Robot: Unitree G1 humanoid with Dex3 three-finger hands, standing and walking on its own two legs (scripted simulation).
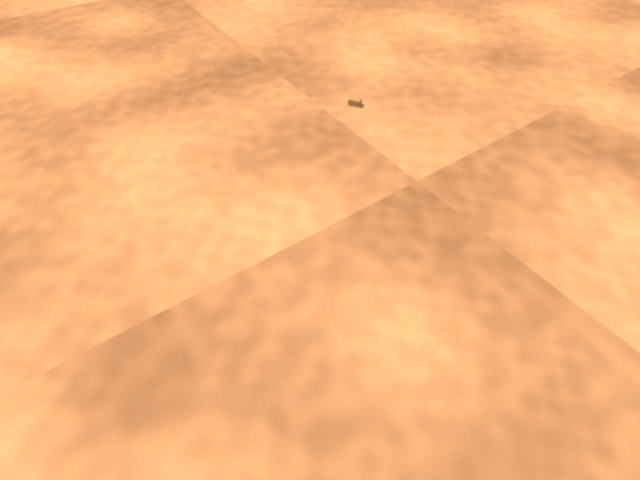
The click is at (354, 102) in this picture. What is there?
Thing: small brick
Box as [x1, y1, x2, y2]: [348, 97, 361, 107]
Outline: 350,97 348,104 359,107 361,99
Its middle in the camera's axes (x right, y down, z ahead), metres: +0.20 -0.80 +2.35
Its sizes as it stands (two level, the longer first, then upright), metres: 0.070 0.041 0.035
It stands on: the floor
